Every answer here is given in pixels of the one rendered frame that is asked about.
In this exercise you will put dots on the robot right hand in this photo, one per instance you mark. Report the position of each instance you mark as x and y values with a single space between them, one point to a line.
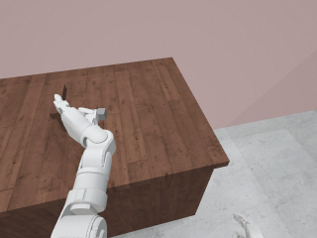
252 230

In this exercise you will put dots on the robot left hand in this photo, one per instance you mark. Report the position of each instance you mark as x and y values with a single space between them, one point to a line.
75 120

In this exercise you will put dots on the tap lever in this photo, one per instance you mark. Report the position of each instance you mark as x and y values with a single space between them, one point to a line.
102 113

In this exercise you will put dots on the robot left forearm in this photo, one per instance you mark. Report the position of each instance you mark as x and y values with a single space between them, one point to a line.
88 196

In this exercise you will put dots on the counter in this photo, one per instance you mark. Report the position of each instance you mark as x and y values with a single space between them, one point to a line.
166 150

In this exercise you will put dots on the robot left upper arm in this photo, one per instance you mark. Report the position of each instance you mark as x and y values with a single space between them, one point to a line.
81 226

